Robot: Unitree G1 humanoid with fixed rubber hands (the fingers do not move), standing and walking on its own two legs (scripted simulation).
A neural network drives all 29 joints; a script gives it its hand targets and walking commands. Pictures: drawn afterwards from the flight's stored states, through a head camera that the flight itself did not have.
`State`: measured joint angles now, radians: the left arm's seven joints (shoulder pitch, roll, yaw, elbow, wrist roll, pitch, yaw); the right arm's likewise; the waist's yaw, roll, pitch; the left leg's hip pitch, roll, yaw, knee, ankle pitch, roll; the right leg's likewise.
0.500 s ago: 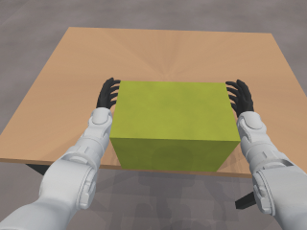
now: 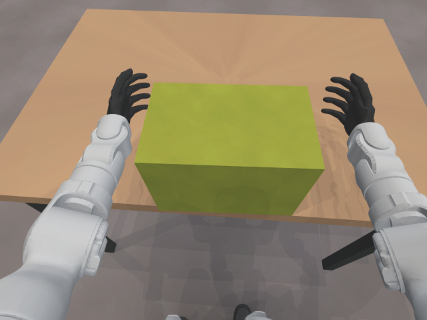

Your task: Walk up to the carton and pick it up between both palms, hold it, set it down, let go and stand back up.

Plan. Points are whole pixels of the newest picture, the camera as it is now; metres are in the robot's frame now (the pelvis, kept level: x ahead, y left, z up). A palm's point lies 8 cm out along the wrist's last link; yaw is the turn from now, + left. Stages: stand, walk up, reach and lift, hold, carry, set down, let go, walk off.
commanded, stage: set down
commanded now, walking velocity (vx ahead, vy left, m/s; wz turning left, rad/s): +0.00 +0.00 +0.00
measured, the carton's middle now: (227, 153) +0.42 +0.01 +0.05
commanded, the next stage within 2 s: none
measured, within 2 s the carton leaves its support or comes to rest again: neither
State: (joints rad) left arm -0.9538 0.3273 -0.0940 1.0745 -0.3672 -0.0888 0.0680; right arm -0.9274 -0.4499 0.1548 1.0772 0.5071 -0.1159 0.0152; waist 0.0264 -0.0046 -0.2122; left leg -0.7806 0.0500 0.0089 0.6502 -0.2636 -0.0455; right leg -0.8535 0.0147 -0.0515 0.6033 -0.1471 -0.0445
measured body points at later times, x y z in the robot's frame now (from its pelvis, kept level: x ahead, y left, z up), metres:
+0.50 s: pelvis +0.01 +0.00 +0.03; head +0.05 +0.01 +0.47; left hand +0.47 +0.22 +0.19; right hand +0.47 -0.24 +0.19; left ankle +0.01 +0.15 -0.71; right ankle +0.07 -0.09 -0.71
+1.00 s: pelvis +0.03 +0.02 +0.03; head +0.06 +0.03 +0.48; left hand +0.39 +0.24 +0.12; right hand +0.38 -0.25 +0.12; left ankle +0.01 +0.15 -0.71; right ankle +0.07 -0.09 -0.71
